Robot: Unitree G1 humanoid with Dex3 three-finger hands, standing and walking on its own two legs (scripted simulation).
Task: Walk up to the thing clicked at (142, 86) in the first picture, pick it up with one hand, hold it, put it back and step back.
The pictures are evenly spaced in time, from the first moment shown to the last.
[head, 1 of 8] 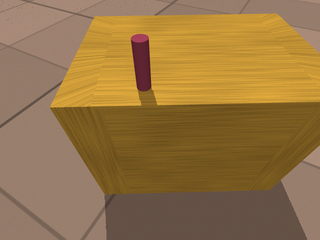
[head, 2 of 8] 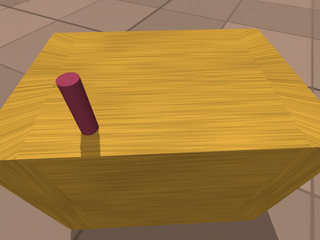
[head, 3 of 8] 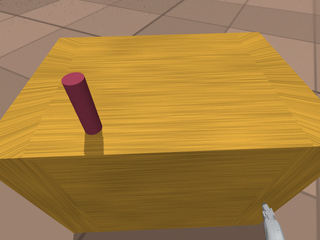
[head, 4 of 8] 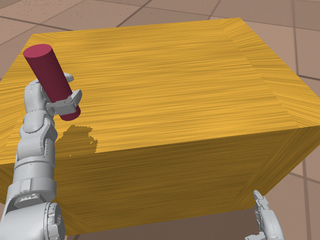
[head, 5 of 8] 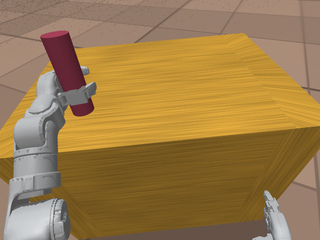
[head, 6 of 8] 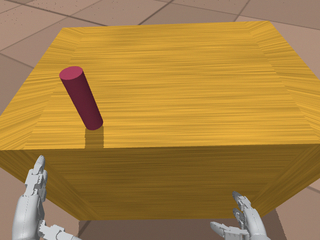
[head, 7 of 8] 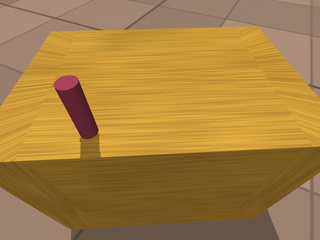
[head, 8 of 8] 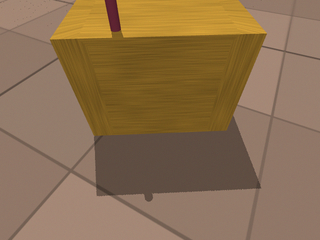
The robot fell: no
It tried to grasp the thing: yes
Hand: left
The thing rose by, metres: 0.24
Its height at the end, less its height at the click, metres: +0.00
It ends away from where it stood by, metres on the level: 0.01
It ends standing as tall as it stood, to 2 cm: yes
